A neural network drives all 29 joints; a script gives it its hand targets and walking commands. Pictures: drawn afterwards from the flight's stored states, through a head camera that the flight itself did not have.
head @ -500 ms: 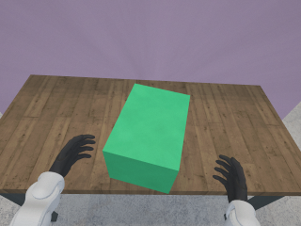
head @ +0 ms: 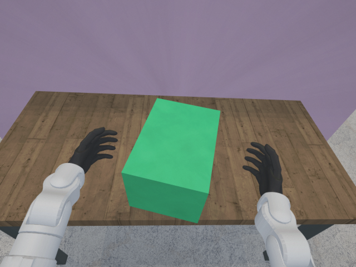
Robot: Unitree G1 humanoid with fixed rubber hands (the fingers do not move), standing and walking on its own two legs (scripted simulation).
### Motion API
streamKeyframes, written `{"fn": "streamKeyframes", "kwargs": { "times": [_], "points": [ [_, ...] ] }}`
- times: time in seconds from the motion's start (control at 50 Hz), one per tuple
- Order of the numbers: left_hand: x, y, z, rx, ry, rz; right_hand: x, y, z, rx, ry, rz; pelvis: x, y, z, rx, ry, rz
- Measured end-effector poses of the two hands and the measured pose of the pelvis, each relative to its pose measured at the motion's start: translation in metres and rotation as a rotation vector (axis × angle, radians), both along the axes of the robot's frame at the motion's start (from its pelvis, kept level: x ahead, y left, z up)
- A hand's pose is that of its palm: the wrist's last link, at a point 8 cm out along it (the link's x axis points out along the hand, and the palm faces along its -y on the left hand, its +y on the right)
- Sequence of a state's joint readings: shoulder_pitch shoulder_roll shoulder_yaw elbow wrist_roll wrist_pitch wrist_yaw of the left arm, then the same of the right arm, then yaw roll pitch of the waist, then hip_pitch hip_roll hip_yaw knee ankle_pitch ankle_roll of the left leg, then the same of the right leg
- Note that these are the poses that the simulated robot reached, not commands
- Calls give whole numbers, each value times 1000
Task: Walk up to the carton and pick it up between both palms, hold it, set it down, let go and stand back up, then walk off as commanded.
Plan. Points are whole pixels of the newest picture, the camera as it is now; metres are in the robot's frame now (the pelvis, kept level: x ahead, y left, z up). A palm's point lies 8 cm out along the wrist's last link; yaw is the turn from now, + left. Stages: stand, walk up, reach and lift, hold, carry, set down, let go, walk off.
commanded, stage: reach and lift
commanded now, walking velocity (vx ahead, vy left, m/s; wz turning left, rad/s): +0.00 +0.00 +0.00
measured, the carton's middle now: (176, 157) +0.41 +0.03 -0.02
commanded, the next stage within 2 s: none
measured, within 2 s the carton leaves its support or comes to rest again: neither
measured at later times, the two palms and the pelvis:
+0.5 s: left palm (101, 123) +0.39 +0.21 +0.11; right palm (271, 153) +0.34 -0.17 +0.11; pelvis +0.01 +0.00 +0.00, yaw +0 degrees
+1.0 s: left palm (105, 119) +0.43 +0.22 +0.09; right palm (261, 154) +0.37 -0.17 +0.07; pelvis +0.00 +0.00 +0.00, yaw +1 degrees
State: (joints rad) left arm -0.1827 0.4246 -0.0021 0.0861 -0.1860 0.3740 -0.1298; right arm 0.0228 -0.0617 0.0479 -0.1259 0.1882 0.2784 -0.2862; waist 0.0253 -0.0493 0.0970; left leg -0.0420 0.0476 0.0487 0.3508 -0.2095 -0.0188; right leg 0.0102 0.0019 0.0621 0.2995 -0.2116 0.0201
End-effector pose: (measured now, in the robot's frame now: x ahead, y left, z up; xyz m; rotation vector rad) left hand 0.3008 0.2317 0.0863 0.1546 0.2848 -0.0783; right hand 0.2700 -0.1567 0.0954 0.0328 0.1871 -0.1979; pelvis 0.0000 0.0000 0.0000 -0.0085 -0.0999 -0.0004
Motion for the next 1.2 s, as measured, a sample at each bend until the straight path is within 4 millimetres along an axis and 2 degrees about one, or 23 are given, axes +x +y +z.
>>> {"fn": "streamKeyframes", "kwargs": {
  "times": [0.06, 0.16, 0.28, 0.36, 0.5, 0.6, 0.8, 0.88, 1.06, 1.2],
  "points": [
    [15, -3, 2, -2, 22, -1, 10, -5, 1, -6, 24, -20, -1, 0, 0, 0, -2, 0],
    [45, -14, 18, -2, -12, -30, 26, -17, 4, -5, 34, -67, 1, 0, 0, 0, 9, 0],
    [75, -23, 26, -4, -6, -36, 43, -21, 0, 7, 56, -71, 6, -2, 1, 2, 29, 0],
    [83, -21, 23, -9, 15, -21, 52, -21, 1, 18, 53, -70, 10, -3, 1, 4, 37, -1],
    [90, -19, 25, -17, 14, -8, 69, -17, 16, 12, 5, -55, 10, -3, 1, 4, 41, -1],
    [98, -18, 32, -24, -5, -2, 78, -13, 13, 4, 35, -50, 7, -1, 1, 2, 40, -1],
    [128, -20, 41, -48, -18, 14, 95, -12, 11, -32, 52, -62, 1, 4, 0, -5, 84, 1],
    [133, -17, 33, -57, 0, 36, 99, -13, 1, -37, 77, -64, 2, 4, 0, -6, 101, 1],
    [122, -14, -11, -89, 36, 70, 96, -13, -38, -51, 123, -65, 0, 4, -1, -14, 148, 21],
    [117, -18, -34, -105, 19, 85, 90, -12, -64, -60, 136, -60, -4, 6, -4, -22, 235, 28]
  ]
}}
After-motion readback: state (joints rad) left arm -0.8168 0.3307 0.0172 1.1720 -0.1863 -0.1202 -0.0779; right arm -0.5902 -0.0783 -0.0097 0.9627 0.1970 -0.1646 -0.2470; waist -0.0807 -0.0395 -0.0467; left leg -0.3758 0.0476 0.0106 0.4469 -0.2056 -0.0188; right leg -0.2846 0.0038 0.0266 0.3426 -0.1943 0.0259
